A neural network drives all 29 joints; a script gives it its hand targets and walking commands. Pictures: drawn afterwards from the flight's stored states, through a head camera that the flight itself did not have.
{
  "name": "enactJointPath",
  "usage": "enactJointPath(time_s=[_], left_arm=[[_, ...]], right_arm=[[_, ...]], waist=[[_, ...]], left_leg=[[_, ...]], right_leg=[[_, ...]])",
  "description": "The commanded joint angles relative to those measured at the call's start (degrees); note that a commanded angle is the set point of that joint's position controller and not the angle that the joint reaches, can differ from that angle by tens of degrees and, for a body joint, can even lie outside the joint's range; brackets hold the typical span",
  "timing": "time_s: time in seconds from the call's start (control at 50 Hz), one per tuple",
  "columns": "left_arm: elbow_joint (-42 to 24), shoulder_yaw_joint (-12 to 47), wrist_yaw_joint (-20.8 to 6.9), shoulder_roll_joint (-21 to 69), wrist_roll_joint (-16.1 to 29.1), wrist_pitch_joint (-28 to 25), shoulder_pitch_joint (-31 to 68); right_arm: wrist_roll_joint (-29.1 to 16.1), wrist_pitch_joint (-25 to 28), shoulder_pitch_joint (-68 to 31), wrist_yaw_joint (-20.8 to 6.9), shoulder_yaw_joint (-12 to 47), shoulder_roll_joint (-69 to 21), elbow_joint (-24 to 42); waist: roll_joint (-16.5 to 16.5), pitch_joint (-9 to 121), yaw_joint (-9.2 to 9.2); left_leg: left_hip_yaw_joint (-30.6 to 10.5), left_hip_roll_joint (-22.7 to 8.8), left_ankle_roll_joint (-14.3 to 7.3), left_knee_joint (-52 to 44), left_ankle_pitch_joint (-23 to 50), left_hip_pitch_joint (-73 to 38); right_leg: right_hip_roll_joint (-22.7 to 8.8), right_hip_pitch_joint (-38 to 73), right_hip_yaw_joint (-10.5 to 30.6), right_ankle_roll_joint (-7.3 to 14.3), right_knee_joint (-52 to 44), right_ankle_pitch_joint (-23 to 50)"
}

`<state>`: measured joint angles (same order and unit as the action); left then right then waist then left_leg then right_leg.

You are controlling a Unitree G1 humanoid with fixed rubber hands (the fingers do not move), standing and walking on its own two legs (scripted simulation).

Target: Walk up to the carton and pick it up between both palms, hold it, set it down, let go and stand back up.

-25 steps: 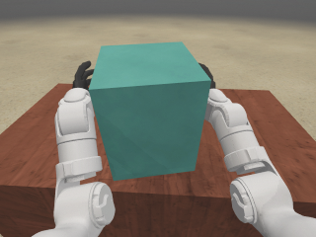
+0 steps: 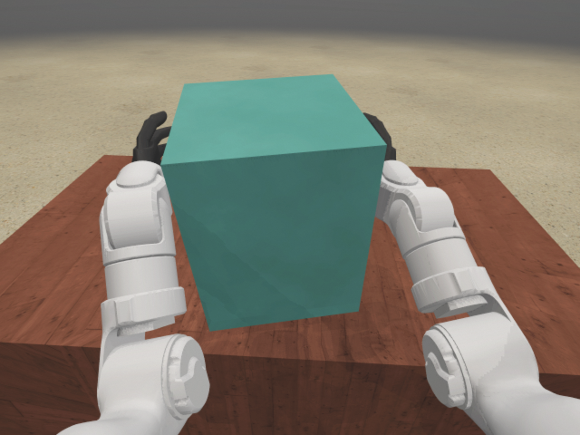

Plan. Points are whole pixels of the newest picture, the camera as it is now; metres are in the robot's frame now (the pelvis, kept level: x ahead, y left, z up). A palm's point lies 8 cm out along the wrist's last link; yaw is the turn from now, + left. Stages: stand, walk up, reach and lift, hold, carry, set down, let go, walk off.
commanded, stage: hold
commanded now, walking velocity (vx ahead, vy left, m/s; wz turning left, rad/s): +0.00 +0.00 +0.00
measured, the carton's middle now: (272, 199) +0.36 +0.01 +0.23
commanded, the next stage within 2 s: none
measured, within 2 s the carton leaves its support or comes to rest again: neither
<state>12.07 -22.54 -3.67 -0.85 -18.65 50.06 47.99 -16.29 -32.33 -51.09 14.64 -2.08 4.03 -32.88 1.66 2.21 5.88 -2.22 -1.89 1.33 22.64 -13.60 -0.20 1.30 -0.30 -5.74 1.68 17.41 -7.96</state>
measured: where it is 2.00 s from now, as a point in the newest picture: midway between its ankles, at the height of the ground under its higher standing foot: outside the picture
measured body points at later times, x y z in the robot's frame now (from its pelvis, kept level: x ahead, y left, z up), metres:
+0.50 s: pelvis +0.00 +0.00 +0.00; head -0.08 +0.02 +0.44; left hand +0.38 +0.16 +0.27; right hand +0.37 -0.14 +0.27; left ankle +0.00 +0.13 -0.75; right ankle +0.03 -0.10 -0.75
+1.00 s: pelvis +0.00 +0.00 +0.00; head -0.08 +0.03 +0.44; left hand +0.38 +0.16 +0.27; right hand +0.37 -0.14 +0.26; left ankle +0.00 +0.13 -0.75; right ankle +0.03 -0.10 -0.75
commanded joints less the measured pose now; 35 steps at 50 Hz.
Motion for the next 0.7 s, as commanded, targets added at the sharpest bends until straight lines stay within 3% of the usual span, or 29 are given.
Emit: enactJointPath(time_s=[0.0, 0.02, 0.04, 0.06, 0.08, 0.1, 0.14, 0.2, 0.22, 0.24, 0.28, 0.34, 0.46, 0.5, 0.52, 0.62, 0.68], left_arm=[[-2.95, 24.57, -8.84, 29.12, 9.66, -2.72, 39.66], [-0.31, 23.17, -9.13, 27.75, 8.41, -2.51, 39.24], [-3.44, 24.44, -9.02, 28.73, 9.88, -2.57, 39.36], [-1.98, 23.29, -9.07, 27.7, 9.36, -2.5, 39.64], [-4.89, 25.46, -9.04, 29.18, 9.76, -2.48, 40.42], [-3.47, 26.05, -9.14, 28.98, 9.41, -2.19, 40.08], [-1.37, 25.62, -9.32, 29.59, 9.38, -1.82, 38.69], [-1.43, 24.88, -9.29, 29.69, 9.56, -2.44, 39.26], [-3.77, 25.61, -9.21, 28.77, 10.06, -2.88, 41.71], [0.02, 24.07, -9.27, 28.67, 8.74, -2.35, 39.49], [-1.96, 25.86, -9.43, 29.01, 9.74, -2.3, 39.57], [-3.78, 25.73, -9.13, 28.92, 9.86, -2.72, 39.72], [0.0, 23.05, -9.06, 27.56, 8.17, -2.63, 41.52], [-1.15, 24.46, -8.95, 28.76, 9.1, -2.75, 42.09], [-4.02, 26.1, -8.63, 29.4, 9.95, -3.0, 42.3], [0.77, 24.46, -9.09, 29.11, 9.44, -2.55, 39.25], [-1.67, 25.14, -9.32, 29.44, 10.2, -2.83, 40.59]], right_arm=[[-7.58, 2.79, -50.96, -6.05, 17.62, -34.45, 20.15], [-6.66, 2.08, -49.78, -5.76, 16.34, -34.53, 17.24], [-7.44, 2.58, -51.2, -5.68, 18.25, -35.13, 21.19], [-7.11, 2.27, -49.78, -5.32, 17.6, -35.02, 19.34], [-7.62, 2.6, -50.15, -5.12, 17.82, -34.87, 21.34], [-6.87, 2.25, -48.54, -4.96, 16.53, -33.93, 19.36], [-6.56, 2.2, -49.35, -4.9, 15.94, -33.5, 19.57], [-6.12, 2.32, -49.31, -5.29, 16.27, -33.39, 18.64], [-6.0, 2.44, -49.22, -5.28, 15.98, -34.64, 18.42], [-5.19, 1.86, -47.65, -5.19, 15.06, -33.7, 15.96], [-6.66, 2.18, -48.36, -5.46, 16.12, -33.4, 17.41], [-7.3, 2.7, -49.86, -4.99, 17.32, -33.68, 21.1], [-5.69, 2.08, -49.31, -6.2, 15.73, -34.15, 14.8], [-6.03, 2.72, -50.46, -6.46, 16.18, -34.49, 16.58], [-6.67, 3.04, -49.71, -6.25, 16.31, -34.71, 17.76], [-5.95, 2.58, -48.94, -5.38, 15.58, -33.47, 17.1], [-6.41, 2.74, -50.32, -5.37, 16.16, -34.12, 18.66]], waist=[[-3.06, 19.47, -1.67], [-2.22, 16.63, -0.78], [-1.78, 20.75, -1.46], [-1.98, 18.92, -0.75], [-3.69, 21.2, -0.58], [-4.97, 19.97, 0.87], [-4.44, 19.26, 1.21], [-3.1, 18.04, -0.17], [-2.94, 19.93, 0.88], [-3.24, 15.68, 1.17], [-4.97, 18.32, 1.1], [-3.65, 20.97, 0.4], [-3.59, 15.38, -0.64], [-4.05, 18.17, -0.87], [-5.53, 20.94, -0.39], [-4.45, 17.54, 0.82], [-3.67, 19.44, 0.47]], left_leg=[[2.91, 4.63, 0.17, -6.87, 12.07, 11.67], [3.38, 4.72, -0.07, -7.12, 10.82, 11.67], [3.31, 5.19, -0.28, -6.07, 13.19, 10.18], [3.13, 5.14, -0.07, -5.98, 11.93, 10.35], [3.12, 4.97, 0.23, -5.52, 14.02, 9.1], [3.33, 5.1, 0.45, -5.49, 13.51, 8.26], [2.75, 4.71, 0.75, -5.52, 11.88, 7.98], [3.23, 5.05, 0.2, -6.53, 11.53, 10.23], [2.88, 4.74, 0.26, -6.0, 13.01, 9.92], [2.75, 4.76, 0.42, -6.59, 11.58, 10.87], [3.07, 4.77, 0.37, -6.0, 12.19, 9.38], [2.98, 5.17, -0.19, -5.26, 14.08, 8.9], [2.98, 4.55, -0.42, -8.0, 6.72, 12.58], [2.88, 4.32, -0.09, -6.93, 9.76, 11.05], [2.62, 4.5, 0.58, -5.61, 13.23, 9.92], [2.72, 4.78, 0.47, -6.24, 10.5, 10.14], [3.09, 4.86, 0.49, -6.01, 11.96, 10.47]], right_leg=[[2.34, 16.03, 2.96, -3.51, 0.18, 10.75], [1.91, 15.06, 3.27, -3.73, -0.7, 9.48], [1.92, 17.02, 3.41, -3.96, 0.16, 12.54], [1.75, 16.48, 3.27, -4.22, 0.24, 11.75], [2.11, 16.54, 2.96, -3.92, 0.56, 12.8], [2.01, 15.05, 3.58, -3.62, -0.36, 12.28], [2.21, 14.49, 3.03, -3.53, -0.43, 10.19], [2.0, 13.6, 3.03, -3.36, -0.77, 9.69], [2.24, 14.41, 3.09, -3.26, -0.56, 10.88], [2.0, 13.94, 3.14, -3.29, -0.62, 10.24], [1.77, 15.16, 3.29, -3.52, -0.36, 10.6], [1.8, 16.68, 3.55, -4.13, 0.26, 14.52], [1.64, 13.57, 2.95, -3.66, -0.96, 4.75], [2.23, 13.96, 3.05, -3.52, -0.45, 7.15], [2.28, 15.67, 3.07, -3.39, 0.26, 10.4], [1.63, 14.14, 3.28, -3.41, -0.77, 9.83], [1.99, 15.54, 3.14, -3.33, -0.3, 9.96]])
